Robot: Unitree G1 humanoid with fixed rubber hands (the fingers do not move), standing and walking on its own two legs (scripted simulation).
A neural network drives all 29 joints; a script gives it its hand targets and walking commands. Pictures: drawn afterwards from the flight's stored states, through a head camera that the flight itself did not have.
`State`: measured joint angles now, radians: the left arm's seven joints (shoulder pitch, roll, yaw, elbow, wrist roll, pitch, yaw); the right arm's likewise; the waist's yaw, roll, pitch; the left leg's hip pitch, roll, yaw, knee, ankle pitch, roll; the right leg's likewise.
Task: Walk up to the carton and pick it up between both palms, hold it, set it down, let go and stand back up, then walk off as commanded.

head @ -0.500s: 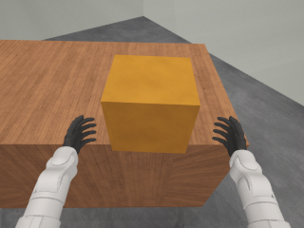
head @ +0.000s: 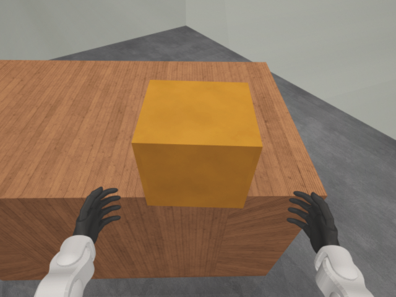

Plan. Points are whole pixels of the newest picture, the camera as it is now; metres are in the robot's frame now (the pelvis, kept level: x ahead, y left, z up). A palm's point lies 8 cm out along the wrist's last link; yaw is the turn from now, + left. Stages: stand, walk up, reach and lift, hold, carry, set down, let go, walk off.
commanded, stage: set down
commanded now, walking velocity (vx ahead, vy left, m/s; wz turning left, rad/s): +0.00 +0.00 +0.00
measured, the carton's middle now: (197, 144) +0.46 +0.02 +0.05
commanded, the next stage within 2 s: let go in 1.36 s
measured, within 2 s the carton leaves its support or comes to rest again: neither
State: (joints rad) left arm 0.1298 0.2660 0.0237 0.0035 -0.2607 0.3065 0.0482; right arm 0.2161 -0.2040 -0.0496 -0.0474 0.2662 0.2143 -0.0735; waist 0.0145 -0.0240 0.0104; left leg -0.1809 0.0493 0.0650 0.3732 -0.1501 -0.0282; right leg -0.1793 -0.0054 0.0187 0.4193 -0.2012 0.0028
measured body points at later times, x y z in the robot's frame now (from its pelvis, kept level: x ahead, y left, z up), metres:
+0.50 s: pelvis +0.01 +0.00 +0.00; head +0.01 +0.01 +0.45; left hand +0.19 +0.23 +0.01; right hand +0.21 -0.21 +0.03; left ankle +0.03 +0.14 -0.74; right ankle +0.02 -0.12 -0.74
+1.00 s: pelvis +0.02 +0.01 +0.00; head +0.03 +0.02 +0.45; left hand +0.19 +0.24 -0.03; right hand +0.20 -0.21 -0.02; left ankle +0.03 +0.14 -0.74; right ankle +0.02 -0.12 -0.74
